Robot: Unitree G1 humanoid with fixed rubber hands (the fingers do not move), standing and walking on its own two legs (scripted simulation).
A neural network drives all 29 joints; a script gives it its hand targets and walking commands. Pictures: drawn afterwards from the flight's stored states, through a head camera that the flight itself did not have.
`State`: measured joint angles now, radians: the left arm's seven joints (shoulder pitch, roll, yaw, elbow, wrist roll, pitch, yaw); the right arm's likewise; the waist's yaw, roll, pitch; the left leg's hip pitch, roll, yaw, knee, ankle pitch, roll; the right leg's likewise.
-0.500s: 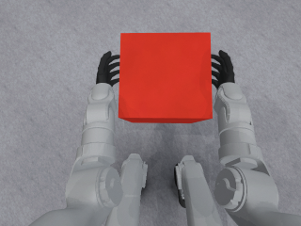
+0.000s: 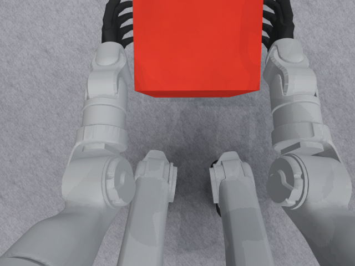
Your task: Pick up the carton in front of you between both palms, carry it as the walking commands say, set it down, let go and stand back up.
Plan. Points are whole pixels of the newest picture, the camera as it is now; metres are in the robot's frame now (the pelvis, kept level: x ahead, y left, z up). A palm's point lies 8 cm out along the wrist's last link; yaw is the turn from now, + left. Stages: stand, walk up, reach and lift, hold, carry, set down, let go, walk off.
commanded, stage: set down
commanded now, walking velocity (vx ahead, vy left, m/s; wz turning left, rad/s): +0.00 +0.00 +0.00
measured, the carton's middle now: (193, 49) +0.53 +0.00 -0.21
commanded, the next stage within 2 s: none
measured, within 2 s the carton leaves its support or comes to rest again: rests again in 0.70 s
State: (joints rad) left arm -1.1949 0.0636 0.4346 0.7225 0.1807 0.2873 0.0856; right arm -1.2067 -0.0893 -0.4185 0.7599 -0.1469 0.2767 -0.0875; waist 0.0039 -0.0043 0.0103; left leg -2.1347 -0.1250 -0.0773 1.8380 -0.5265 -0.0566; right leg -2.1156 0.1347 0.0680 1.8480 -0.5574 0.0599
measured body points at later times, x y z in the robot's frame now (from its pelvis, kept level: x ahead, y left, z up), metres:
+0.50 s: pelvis +0.01 +0.00 -0.08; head +0.38 +0.00 +0.17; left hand +0.56 +0.16 -0.25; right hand +0.57 -0.15 -0.25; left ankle +0.10 +0.12 -0.43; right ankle +0.09 -0.12 -0.43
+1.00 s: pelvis -0.01 +0.00 -0.10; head +0.36 +0.00 +0.15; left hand +0.55 +0.16 -0.27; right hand +0.55 -0.15 -0.27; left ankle +0.10 +0.12 -0.43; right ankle +0.09 -0.12 -0.43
